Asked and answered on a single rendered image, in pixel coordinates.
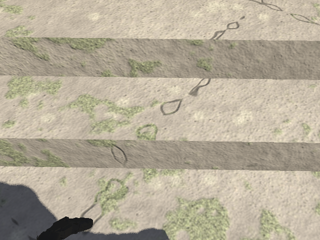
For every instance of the left robot hand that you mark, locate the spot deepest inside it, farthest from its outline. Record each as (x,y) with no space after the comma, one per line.
(65,227)

